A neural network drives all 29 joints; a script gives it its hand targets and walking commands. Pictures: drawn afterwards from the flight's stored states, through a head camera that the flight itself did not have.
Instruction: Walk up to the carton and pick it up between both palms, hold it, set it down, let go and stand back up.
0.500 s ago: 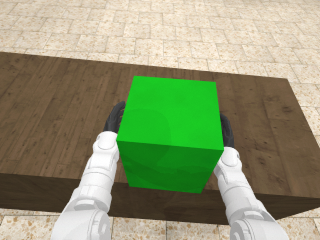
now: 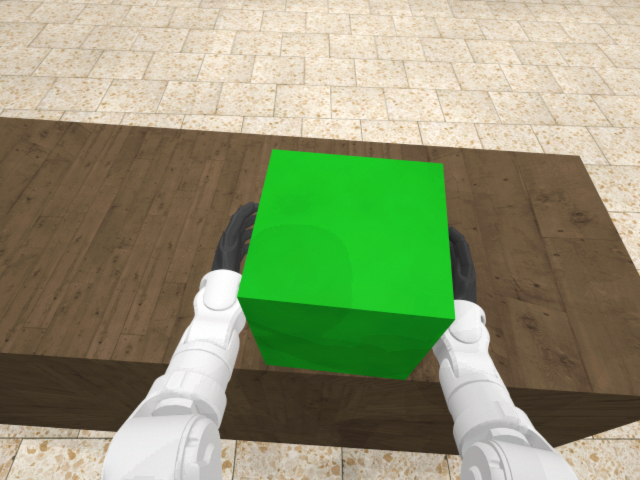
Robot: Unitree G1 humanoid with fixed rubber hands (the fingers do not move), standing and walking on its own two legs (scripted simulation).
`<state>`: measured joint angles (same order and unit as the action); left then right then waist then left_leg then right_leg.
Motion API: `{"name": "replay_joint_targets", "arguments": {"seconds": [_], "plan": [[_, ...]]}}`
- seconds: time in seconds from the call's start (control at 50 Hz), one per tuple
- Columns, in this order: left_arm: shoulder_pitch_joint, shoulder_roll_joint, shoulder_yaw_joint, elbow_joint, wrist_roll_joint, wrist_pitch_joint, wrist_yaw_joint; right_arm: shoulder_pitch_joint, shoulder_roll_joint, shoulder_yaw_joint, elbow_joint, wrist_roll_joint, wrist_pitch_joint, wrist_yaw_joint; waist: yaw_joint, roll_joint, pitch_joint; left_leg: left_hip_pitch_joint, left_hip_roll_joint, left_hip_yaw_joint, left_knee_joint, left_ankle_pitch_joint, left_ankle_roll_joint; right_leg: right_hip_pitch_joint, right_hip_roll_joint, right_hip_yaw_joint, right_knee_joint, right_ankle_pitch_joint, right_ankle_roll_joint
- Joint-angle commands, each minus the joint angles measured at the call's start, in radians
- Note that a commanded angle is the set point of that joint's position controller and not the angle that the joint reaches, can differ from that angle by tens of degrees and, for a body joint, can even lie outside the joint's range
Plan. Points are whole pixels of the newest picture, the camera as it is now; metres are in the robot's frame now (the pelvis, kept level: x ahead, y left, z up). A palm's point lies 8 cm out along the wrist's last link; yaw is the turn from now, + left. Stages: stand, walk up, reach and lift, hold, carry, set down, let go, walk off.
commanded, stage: set down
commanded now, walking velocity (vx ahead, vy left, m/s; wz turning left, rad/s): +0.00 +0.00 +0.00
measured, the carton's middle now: (344, 275) +0.37 -0.02 +0.01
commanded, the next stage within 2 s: none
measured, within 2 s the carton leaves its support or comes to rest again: rests again in 0.58 s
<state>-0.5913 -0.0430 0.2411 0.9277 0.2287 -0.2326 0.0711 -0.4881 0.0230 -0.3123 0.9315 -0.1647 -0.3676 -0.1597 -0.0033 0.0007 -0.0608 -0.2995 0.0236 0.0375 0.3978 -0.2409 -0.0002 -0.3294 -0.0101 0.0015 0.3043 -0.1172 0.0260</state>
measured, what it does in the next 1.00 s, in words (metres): stands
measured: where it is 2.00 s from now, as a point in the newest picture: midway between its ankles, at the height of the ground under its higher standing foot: outside the picture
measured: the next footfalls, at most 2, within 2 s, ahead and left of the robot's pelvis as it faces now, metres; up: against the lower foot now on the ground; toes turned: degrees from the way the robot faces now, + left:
none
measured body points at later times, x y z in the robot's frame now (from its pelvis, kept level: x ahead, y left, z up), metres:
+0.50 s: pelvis +0.01 +0.00 +0.00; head +0.06 +0.01 +0.45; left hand +0.40 +0.13 +0.02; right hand +0.37 -0.17 +0.00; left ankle -0.03 +0.11 -0.75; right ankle +0.01 -0.14 -0.75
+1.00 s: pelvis -0.01 +0.02 -0.01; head +0.03 +0.03 +0.44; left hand +0.39 +0.15 +0.02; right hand +0.36 -0.19 +0.00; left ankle -0.03 +0.11 -0.74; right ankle +0.01 -0.14 -0.75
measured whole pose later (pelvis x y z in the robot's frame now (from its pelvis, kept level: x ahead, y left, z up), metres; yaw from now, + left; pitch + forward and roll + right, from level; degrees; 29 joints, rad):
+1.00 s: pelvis -0.01 +0.02 -0.01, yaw +0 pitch +10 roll -3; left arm -0.67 -0.01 0.17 1.14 0.06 -0.29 0.14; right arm -0.58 -0.10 -0.27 1.21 0.01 -0.42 -0.15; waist 0.00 0.03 -0.12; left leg -0.41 0.03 0.04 0.52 -0.29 0.00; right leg -0.39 -0.01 0.00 0.32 -0.11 0.04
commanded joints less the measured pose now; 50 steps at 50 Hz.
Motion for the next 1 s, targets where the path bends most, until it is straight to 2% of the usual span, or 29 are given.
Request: {"name": "replay_joint_targets", "arguments": {"seconds": [0.0, 0.02, 0.04, 0.08, 0.1, 0.12, 0.2, 0.22, 0.24, 0.26, 0.3, 0.32, 0.34, 0.4, 0.44, 0.5, 0.52, 0.6, 0.66, 0.7, 0.72, 0.74, 0.76, 0.78, 0.82, 0.84, 0.88, 0.96, 0.98], "plan": [[-0.516, -0.552, -0.214, 0.107, 0.074, -0.111, -0.135, -0.551, 0.563, 0.197, 0.015, -0.231, -0.066, 0.179, -0.114, -0.022, -0.421, 0.034, -0.029, 0.03, -0.04, 0.259, -0.069, 0.375, 0.035, -0.086, 0.009, 0.277, -0.02], [-0.521, -0.545, -0.191, 0.133, 0.087, -0.088, -0.154, -0.552, 0.542, 0.158, 0.055, -0.237, -0.053, 0.178, -0.133, -0.034, -0.32, 0.023, -0.023, 0.036, -0.076, 0.192, -0.068, 0.383, 0.035, -0.091, -0.005, 0.216, -0.023], [-0.463, -0.521, -0.149, 0.165, 0.11, -0.058, -0.172, -0.524, 0.539, 0.161, 0.073, -0.228, -0.041, 0.176, -0.112, -0.045, -0.246, 0.015, -0.021, 0.047, -0.089, 0.184, -0.061, 0.422, 0.031, -0.086, -0.008, 0.213, -0.017], [-0.444, -0.512, -0.111, 0.191, 0.122, -0.028, -0.192, -0.524, 0.525, 0.14, 0.097, -0.218, -0.026, 0.176, -0.108, -0.057, -0.159, 0.028, -0.026, 0.051, -0.104, 0.182, -0.057, 0.417, 0.027, -0.084, -0.019, 0.2, -0.015], [-0.482, -0.517, -0.111, 0.183, 0.121, -0.025, -0.195, -0.562, 0.514, 0.121, 0.08, -0.224, -0.027, 0.176, -0.115, -0.047, -0.165, 0.019, -0.028, 0.048, -0.108, 0.16, -0.061, 0.409, 0.026, -0.088, -0.022, 0.173, -0.017], [-0.506, -0.523, -0.128, 0.159, 0.106, -0.028, -0.195, -0.613, 0.516, 0.135, 0.024, -0.204, -0.046, 0.179, -0.098, -0.034, -0.215, 0.028, -0.03, 0.049, -0.103, 0.18, -0.065, 0.396, 0.028, -0.085, -0.02, 0.181, -0.017], [-0.588, -0.567, -0.248, 0.038, 0.038, -0.134, -0.133, -0.715, 0.54, 0.242, -0.147, -0.169, -0.141, 0.185, -0.081, 0.012, -0.622, 0.054, -0.029, 0.019, -0.003, 0.422, -0.088, 0.363, 0.054, -0.084, 0.046, 0.398, -0.03], [-0.6, -0.39, -0.222, 0.053, 0.012, -0.165, -0.096, -0.685, 0.35, 0.211, -0.124, -0.154, -0.152, 0.176, -0.078, 0.039, -0.709, 0.054, -0.031, 0.026, 0.016, 0.456, -0.096, 0.339, 0.059, -0.076, 0.067, 0.432, -0.033], [-0.615, -0.386, -0.22, -0.002, 0.022, -0.197, -0.075, -0.662, 0.348, 0.19, -0.134, -0.186, -0.166, 0.173, -0.086, 0.039, -0.767, 0.055, -0.029, 0.029, 0.026, 0.474, -0.101, 0.332, 0.061, -0.086, 0.074, 0.434, -0.034], [-0.566, -0.254, -0.169, -0.015, 0.021, -0.213, -0.044, -0.615, 0.231, 0.138, -0.097, -0.171, -0.166, 0.158, -0.082, 0.068, -0.751, 0.064, -0.03, 0.026, 0.044, 0.498, -0.103, 0.311, 0.057, -0.078, 0.083, 0.425, -0.035], [-0.507, -0.077, -0.091, -0.032, -0.005, -0.217, 0.007, -0.547, 0.069, 0.056, -0.018, -0.124, -0.162, 0.102, -0.086, 0.052, -0.763, 0.106, -0.022, 0.023, 0.078, 0.622, -0.113, 0.329, 0.058, -0.074, 0.088, 0.515, -0.027], [-0.518, -0.147, -0.072, 0.003, 0.009, -0.2, 0.002, -0.544, 0.161, 0.041, 0.048, -0.132, -0.149, 0.088, -0.103, 0.039, -0.638, 0.074, -0.029, 0.017, 0.072, 0.561, -0.104, 0.33, 0.049, -0.073, 0.072, 0.469, -0.024], [-0.511, -0.063, -0.044, 0.052, -0.003, -0.187, 0.009, -0.541, 0.06, 0.024, 0.082, -0.109, -0.142, 0.08, -0.099, 0.029, -0.591, 0.072, -0.03, 0.028, 0.068, 0.544, -0.108, 0.324, 0.055, -0.07, 0.076, 0.45, -0.019], [-0.508, -0.032, -0.023, 0.116, -0.019, -0.126, 0.002, -0.555, 0.039, 0.023, 0.141, -0.049, -0.111, 0.049, -0.101, 0.0, -0.433, 0.02, -0.032, 0.03, 0.053, 0.436, -0.091, 0.309, 0.05, -0.066, 0.072, 0.388, -0.012], [-0.514, 0.04, -0.068, 0.099, -0.076, -0.111, 0.021, -0.558, -0.059, 0.052, 0.136, 0.027, -0.112, 0.026, -0.11, 0.02, -0.489, 0.035, -0.036, 0.027, 0.075, 0.495, -0.102, 0.306, 0.061, -0.057, 0.084, 0.437, -0.018], [-0.532, 0.008, -0.08, 0.103, -0.105, -0.104, 0.016, -0.602, -0.015, 0.094, 0.103, 0.061, -0.12, 0.01, -0.107, -0.039, -0.506, -0.049, -0.041, 0.019, 0.095, 0.479, -0.087, 0.337, 0.059, -0.041, 0.122, 0.512, -0.004], [-0.536, 0.044, -0.093, 0.103, -0.12, -0.11, 0.021, -0.596, -0.056, 0.1, 0.108, 0.081, -0.115, 0.01, -0.112, -0.014, -0.556, -0.035, -0.04, 0.021, 0.098, 0.469, -0.087, 0.327, 0.056, -0.04, 0.127, 0.508, -0.004], [-0.555, 0.123, -0.128, 0.061, -0.16, -0.118, 0.054, -0.59, -0.198, 0.068, 0.126, 0.114, -0.123, 0.004, -0.136, 0.022, -0.635, 0.032, -0.028, 0.012, 0.14, 0.572, -0.117, 0.254, 0.07, -0.048, 0.137, 0.53, -0.016], [-0.514, 0.103, -0.17, 0.019, -0.181, -0.118, 0.061, -0.548, -0.21, 0.075, 0.1, 0.134, -0.129, 0.003, -0.14, 0.026, -0.694, 0.092, -0.024, 0.008, 0.15, 0.643, -0.132, 0.251, 0.081, -0.058, 0.131, 0.562, -0.022], [-0.547, 0.115, -0.18, 0.03, -0.194, -0.122, 0.068, -0.567, -0.245, 0.063, 0.133, 0.145, -0.121, 0.011, -0.145, 0.048, -0.659, 0.137, -0.015, -0.004, 0.165, 0.672, -0.149, 0.149, 0.089, -0.068, 0.125, 0.495, -0.025], [-0.558, 0.131, -0.179, 0.036, -0.201, -0.115, 0.07, -0.58, -0.273, 0.053, 0.13, 0.151, -0.121, 0.016, -0.125, 0.06, -0.66, 0.15, -0.013, -0.009, 0.165, 0.675, -0.157, 0.094, 0.092, -0.073, 0.122, 0.428, -0.031], [-0.527, 0.144, -0.2, 0.006, -0.213, -0.109, 0.079, -0.556, -0.307, 0.05, 0.112, 0.165, -0.13, 0.011, -0.134, 0.065, -0.692, 0.183, -0.009, -0.009, 0.185, 0.749, -0.167, 0.112, 0.098, -0.071, 0.119, 0.476, -0.038], [-0.519, 0.151, -0.182, 0.027, -0.204, -0.103, 0.082, -0.542, -0.315, 0.061, 0.144, 0.18, -0.124, 0.015, -0.114, 0.077, -0.669, 0.161, -0.017, 0.003, 0.184, 0.767, -0.175, 0.123, 0.098, -0.07, 0.107, 0.476, -0.046], [-0.499, 0.152, -0.195, 0.01, -0.22, -0.102, 0.08, -0.527, -0.311, 0.086, 0.114, 0.199, -0.124, 0.014, -0.116, 0.063, -0.681, 0.174, -0.013, -0.004, 0.194, 0.774, -0.172, 0.143, 0.095, -0.062, 0.116, 0.507, -0.039], [-0.476, 0.162, -0.191, 0.04, -0.22, -0.097, 0.079, -0.525, -0.326, 0.097, 0.129, 0.208, -0.114, 0.02, -0.114, 0.042, -0.647, 0.161, -0.015, -0.002, 0.185, 0.743, -0.165, 0.145, 0.098, -0.064, 0.122, 0.493, -0.039], [-0.498, 0.173, -0.179, 0.086, -0.212, -0.091, 0.074, -0.542, -0.327, 0.112, 0.177, 0.215, -0.095, 0.025, -0.114, 0.042, -0.57, 0.138, -0.012, -0.005, 0.165, 0.664, -0.16, 0.117, 0.092, -0.068, 0.113, 0.416, -0.038], [-0.472, 0.169, -0.192, 0.048, -0.22, -0.083, 0.073, -0.514, -0.341, 0.135, 0.159, 0.25, -0.088, 0.035, -0.102, 0.071, -0.559, 0.165, -0.008, -0.009, 0.147, 0.661, -0.164, 0.117, 0.093, -0.068, 0.119, 0.397, -0.042], [-0.483, 0.189, -0.216, 0.061, -0.263, -0.089, 0.068, -0.54, -0.363, 0.147, 0.148, 0.265, -0.064, 0.045, -0.125, 0.007, -0.537, 0.091, -0.007, -0.007, 0.133, 0.514, -0.14, 0.131, 0.086, -0.069, 0.132, 0.357, -0.039], [-0.46, 0.198, -0.213, 0.062, -0.269, -0.089, 0.063, -0.513, -0.345, 0.17, 0.126, 0.278, -0.06, 0.045, -0.112, -0.005, -0.53, 0.068, -0.014, -0.003, 0.13, 0.484, -0.13, 0.148, 0.082, -0.06, 0.13, 0.36, -0.038]]}}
